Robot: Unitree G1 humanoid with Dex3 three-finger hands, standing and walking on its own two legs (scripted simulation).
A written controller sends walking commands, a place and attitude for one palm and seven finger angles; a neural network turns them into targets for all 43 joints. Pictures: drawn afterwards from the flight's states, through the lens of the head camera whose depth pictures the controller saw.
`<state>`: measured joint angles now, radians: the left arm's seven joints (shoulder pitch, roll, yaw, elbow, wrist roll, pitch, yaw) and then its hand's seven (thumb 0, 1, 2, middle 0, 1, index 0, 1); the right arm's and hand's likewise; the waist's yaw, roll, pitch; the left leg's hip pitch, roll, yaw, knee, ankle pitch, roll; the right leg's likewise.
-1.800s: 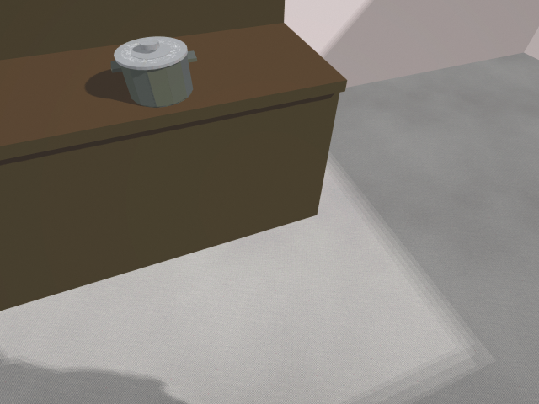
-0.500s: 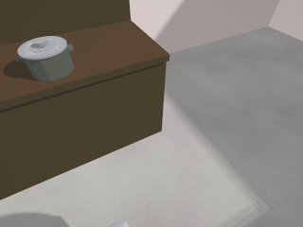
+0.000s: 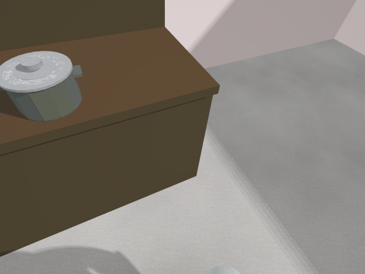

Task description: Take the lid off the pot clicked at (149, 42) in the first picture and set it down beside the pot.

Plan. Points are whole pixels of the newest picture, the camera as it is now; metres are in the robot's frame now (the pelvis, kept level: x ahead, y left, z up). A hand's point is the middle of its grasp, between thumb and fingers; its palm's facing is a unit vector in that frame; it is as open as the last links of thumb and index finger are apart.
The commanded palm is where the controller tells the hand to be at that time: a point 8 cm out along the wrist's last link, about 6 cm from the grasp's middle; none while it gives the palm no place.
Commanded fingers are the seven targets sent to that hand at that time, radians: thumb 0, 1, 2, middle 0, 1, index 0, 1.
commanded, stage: turn to face it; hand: left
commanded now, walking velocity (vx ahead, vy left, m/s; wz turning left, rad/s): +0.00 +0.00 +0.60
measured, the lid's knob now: (32, 63) +0.60 +0.49 +0.11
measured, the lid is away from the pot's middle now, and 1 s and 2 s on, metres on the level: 0.00 0.00 0.00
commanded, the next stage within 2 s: take the last steps up to it in 0.74 s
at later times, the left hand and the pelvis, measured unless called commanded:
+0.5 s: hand out of the picture +0.08 +0.17 -0.15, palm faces +0.32 -0.91 -0.26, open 7.4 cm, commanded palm none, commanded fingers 0.00 0.90 0.90 -0.20 -0.30 -0.20 -0.30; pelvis +0.06 -0.04 +0.01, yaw +18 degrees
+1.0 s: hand out of the picture +0.00 +0.18 -0.16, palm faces +0.48 -0.84 -0.25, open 7.4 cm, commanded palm none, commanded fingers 0.00 0.90 0.90 -0.20 -0.30 -0.20 -0.30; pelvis +0.06 -0.02 +0.01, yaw +27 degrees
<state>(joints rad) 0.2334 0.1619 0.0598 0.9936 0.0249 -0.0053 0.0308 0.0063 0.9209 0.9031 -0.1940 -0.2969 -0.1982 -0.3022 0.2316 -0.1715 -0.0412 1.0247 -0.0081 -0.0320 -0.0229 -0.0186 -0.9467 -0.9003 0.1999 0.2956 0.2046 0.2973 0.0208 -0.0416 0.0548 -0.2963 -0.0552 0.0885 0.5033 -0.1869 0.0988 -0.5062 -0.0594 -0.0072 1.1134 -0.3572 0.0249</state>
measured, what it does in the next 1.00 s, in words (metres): steps on the spot, turning left: right foot, then left foot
